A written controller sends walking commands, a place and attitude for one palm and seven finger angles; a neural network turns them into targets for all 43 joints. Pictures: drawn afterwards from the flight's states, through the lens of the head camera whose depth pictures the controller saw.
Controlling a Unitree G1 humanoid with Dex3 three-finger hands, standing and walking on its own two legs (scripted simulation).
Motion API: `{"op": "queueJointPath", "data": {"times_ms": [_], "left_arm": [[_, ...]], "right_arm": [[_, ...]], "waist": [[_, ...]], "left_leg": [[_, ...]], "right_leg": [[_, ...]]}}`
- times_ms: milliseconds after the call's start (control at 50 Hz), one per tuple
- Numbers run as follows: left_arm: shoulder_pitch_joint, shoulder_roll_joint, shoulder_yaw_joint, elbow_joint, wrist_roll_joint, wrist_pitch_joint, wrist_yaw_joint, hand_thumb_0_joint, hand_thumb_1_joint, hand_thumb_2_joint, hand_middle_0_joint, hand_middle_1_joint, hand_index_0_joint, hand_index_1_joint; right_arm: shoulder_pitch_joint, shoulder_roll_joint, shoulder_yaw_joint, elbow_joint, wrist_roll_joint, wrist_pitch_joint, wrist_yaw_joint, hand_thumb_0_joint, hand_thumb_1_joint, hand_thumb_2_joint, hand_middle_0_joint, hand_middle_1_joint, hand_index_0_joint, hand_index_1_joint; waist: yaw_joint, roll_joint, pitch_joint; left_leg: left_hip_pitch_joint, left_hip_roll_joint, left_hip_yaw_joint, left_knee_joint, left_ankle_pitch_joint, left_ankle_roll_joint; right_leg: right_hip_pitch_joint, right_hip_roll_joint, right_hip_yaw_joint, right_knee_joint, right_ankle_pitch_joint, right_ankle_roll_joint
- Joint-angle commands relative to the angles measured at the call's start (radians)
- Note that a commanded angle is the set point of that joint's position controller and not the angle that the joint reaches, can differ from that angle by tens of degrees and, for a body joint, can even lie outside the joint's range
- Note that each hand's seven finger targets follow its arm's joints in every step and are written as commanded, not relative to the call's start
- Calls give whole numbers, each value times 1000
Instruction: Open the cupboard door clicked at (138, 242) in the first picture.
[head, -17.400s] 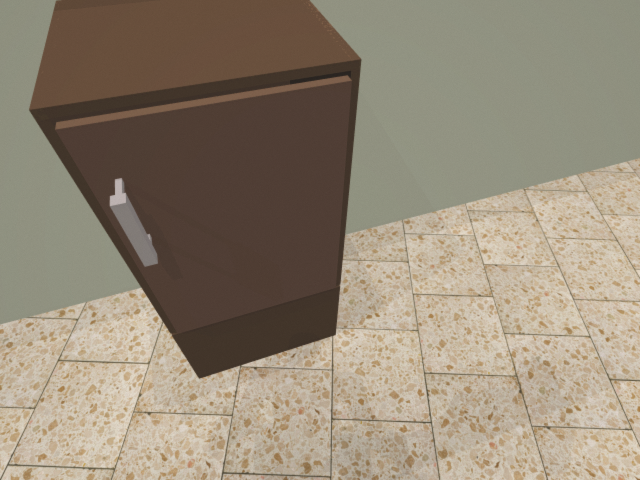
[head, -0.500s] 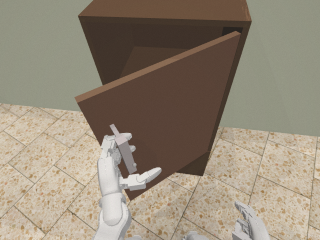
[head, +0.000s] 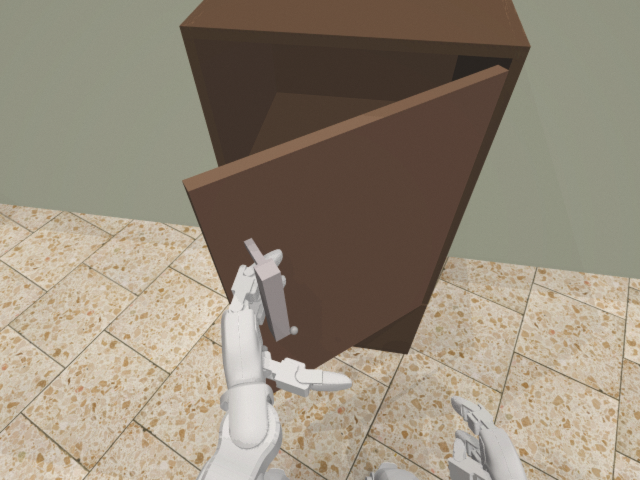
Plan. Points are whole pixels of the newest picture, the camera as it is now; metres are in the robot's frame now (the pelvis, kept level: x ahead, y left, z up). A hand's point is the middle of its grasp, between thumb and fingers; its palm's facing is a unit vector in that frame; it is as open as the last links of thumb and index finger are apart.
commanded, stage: slide the hand sideways off the handle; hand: left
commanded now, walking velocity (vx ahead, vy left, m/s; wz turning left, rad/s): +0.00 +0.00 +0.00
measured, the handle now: (266, 291) +0.33 +0.09 +0.06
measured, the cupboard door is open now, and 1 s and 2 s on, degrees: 40 43 43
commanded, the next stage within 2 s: draw the hand back to the body in 1.16 s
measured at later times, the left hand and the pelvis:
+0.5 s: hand (272, 375) +0.23 +0.07 +0.05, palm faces -0.18 -0.98 -0.02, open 16.2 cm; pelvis +0.00 +0.01 -0.01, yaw -1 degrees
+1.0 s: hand (223, 400) +0.20 +0.12 +0.05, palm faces -0.13 -0.99 -0.05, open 16.2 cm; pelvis +0.01 -0.01 -0.02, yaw +0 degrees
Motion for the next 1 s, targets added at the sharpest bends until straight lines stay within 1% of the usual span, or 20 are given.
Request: {"op": "queueJointPath", "data": {"times_ms": [0,20,40,80,100,120,160,180,200,280,400,500,580,640,700,720,780,800,880,980], "left_arm": [[-229,110,-83,-290,56,-142,-350,0,-500,300,-150,-300,-150,-300],[-221,122,-78,-306,36,-150,-411,0,-500,300,-150,-300,-150,-300],[-198,117,-83,-302,1,-149,-476,0,-500,300,-150,-300,-150,-300],[-177,81,-89,-319,-102,-117,-581,0,-500,300,-150,-300,-150,-300],[-177,72,-65,-317,-151,-96,-596,0,-500,300,-150,-300,-150,-300],[-145,64,-33,-326,-193,-76,-597,0,-500,300,-150,-300,-150,-300],[-84,73,30,-334,-232,-44,-564,0,-500,300,-150,-300,-150,-300],[-51,78,47,-331,-229,-35,-538,0,-500,300,-150,-300,-150,-300],[-54,80,55,-353,-218,-33,-511,0,-500,300,-150,-300,-150,-300],[52,124,80,-385,-131,-53,-436,0,-500,300,-150,-300,-150,-300],[91,163,72,-468,-92,-68,-442,0,-500,300,-150,-300,-150,-300],[136,177,93,-524,-138,-60,-477,0,-500,300,-150,-300,-150,-300],[237,200,136,-552,-175,-52,-505,0,-500,300,-150,-300,-150,-300],[284,212,154,-562,-186,-55,-522,0,-500,300,-150,-300,-150,-300],[315,225,165,-572,-191,-65,-539,0,-500,300,-150,-300,-150,-300],[317,256,198,-578,-195,-70,-543,0,-500,300,-150,-300,-150,-300],[374,279,231,-581,-204,-83,-570,0,-500,300,-150,-300,-150,-300],[365,272,227,-598,-216,-89,-581,0,-500,300,-150,-300,-150,-300],[424,325,306,-605,-257,-102,-626,0,-500,300,-150,-300,-150,-300],[398,328,312,-612,-295,-114,-676,0,-500,300,-150,-300,-150,-300]], "right_arm": [[-21,-133,-44,-168,19,-48,-18,0,-900,-900,200,300,200,300],[-28,-131,-43,-178,25,-53,-24,0,-900,-900,200,300,200,300],[-25,-131,-40,-189,34,-59,-27,0,-900,-900,200,300,200,300],[-38,-130,-30,-223,58,-70,-34,0,-900,-900,200,300,200,300],[-43,-131,-26,-230,68,-76,-40,0,-900,-900,200,300,200,300],[-51,-133,-25,-240,73,-83,-44,0,-900,-900,200,300,200,300],[-59,-140,-26,-253,80,-90,-49,0,-900,-900,200,300,200,300],[-64,-141,-25,-261,79,-94,-47,0,-900,-900,200,300,200,300],[-59,-140,-27,-264,76,-94,-44,0,-900,-900,200,300,200,300],[-23,-140,-39,-276,57,-85,-23,0,-900,-900,200,300,200,300],[-22,-139,-37,-305,55,-58,-11,0,-900,-900,200,300,200,300],[-11,-141,-35,-313,62,-60,-24,0,-900,-900,200,300,200,300],[-4,-144,-36,-322,67,-69,-33,0,-900,-900,200,300,200,300],[8,-143,-38,-323,68,-74,-34,0,-900,-900,200,300,200,300],[8,-145,-39,-330,67,-78,-36,0,-900,-900,200,300,200,300],[15,-146,-42,-324,66,-80,-37,0,-900,-900,200,300,200,300],[12,-148,-47,-325,70,-81,-42,0,-900,-900,200,300,200,300],[13,-146,-44,-327,69,-84,-42,0,-900,-900,200,300,200,300],[9,-148,-52,-322,77,-86,-51,0,-900,-900,200,300,200,300],[1,-154,-53,-320,84,-100,-61,0,-900,-900,200,300,200,300]], "waist": [[-41,-71,-243],[-37,-43,-255],[-45,-64,-233],[-43,-41,-199],[-48,-55,-166],[-31,-60,-161],[-15,-113,-153],[0,-116,-150],[-2,-109,-153],[13,-100,-171],[-2,-30,-143],[-11,-40,-170],[2,-62,-196],[1,-70,-183],[-1,-72,-166],[-1,-81,-175],[7,-77,-174],[2,-70,-175],[11,-71,-188],[-9,-53,-150]], "left_leg": [[55,-1,12,-117,211,36],[63,-2,12,-117,208,35],[57,-2,9,-122,185,35],[68,-1,2,-146,151,34],[63,0,-4,-156,119,31],[58,-2,-8,-170,98,26],[50,0,-16,-186,80,20],[48,0,-22,-192,88,17],[48,1,-20,-187,100,16],[30,6,-15,-156,165,11],[4,9,-6,-132,126,13],[10,6,-7,-120,142,16],[8,3,-2,-106,192,16],[-5,3,1,-97,211,12],[-28,0,6,-83,201,16],[-36,1,8,-75,195,16],[-57,-2,15,-58,197,18],[-66,-5,17,-53,189,18],[-92,-4,24,-31,186,18],[-111,-1,22,-12,152,17]], "right_leg": [[193,-34,50,-129,262,-10],[198,-34,54,-129,261,-10],[190,-32,52,-137,232,-7],[189,-23,46,-159,174,-8],[170,-18,33,-171,124,-4],[177,-16,26,-182,83,-3],[176,-11,8,-187,38,1],[174,-9,-2,-173,39,-2],[164,-11,-4,-158,54,-1],[146,-13,-1,-106,116,-9],[105,-12,15,-93,85,-11],[125,-4,15,-99,110,-6],[158,0,14,-91,173,-3],[161,-1,14,-80,204,0],[152,-4,21,-81,202,3],[155,-4,27,-79,200,4],[165,-3,41,-79,207,4],[170,-8,47,-82,203,6],[196,-9,73,-92,202,8],[152,-11,85,-105,130,12]]}}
